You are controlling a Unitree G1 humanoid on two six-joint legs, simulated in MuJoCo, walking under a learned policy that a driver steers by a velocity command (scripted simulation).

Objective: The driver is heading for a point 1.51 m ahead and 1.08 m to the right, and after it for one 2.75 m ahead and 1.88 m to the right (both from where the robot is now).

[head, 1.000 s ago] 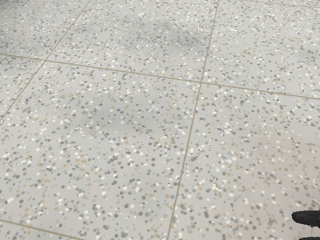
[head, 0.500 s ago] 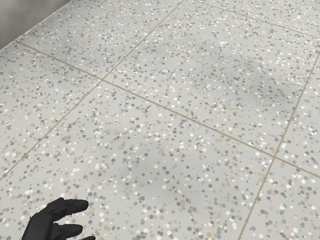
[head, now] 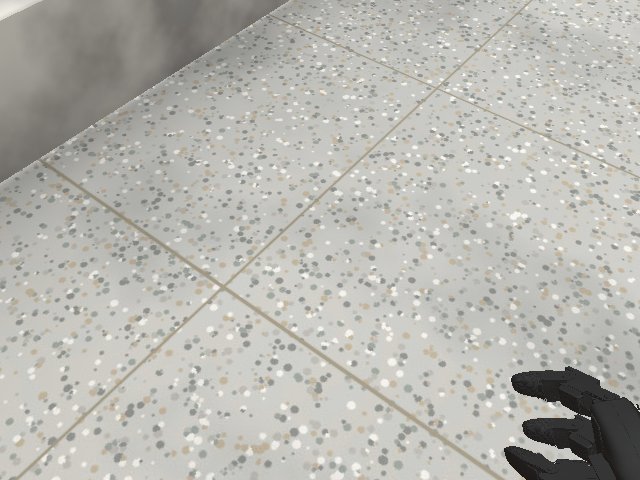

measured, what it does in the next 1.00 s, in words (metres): walks ahead, turning right: right foot, then left foot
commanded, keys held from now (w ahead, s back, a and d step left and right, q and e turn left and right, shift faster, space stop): w+e+shift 0.86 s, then e+shift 0.14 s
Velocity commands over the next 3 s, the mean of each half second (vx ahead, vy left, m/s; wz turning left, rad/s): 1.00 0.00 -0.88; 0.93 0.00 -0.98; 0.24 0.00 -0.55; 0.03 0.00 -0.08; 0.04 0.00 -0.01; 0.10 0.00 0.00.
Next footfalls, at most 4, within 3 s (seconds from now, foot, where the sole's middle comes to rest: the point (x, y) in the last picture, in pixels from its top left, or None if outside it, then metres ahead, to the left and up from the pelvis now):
0.40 right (427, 463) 0.53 -0.13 -0.75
0.80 left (444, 288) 0.97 -0.17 -0.75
1.20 right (601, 298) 0.99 -0.55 -0.75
1.58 left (548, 226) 1.21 -0.45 -0.75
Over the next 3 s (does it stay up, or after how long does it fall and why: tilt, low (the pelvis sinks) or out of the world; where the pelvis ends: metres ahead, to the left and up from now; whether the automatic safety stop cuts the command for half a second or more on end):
stays up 1.11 -0.48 0.03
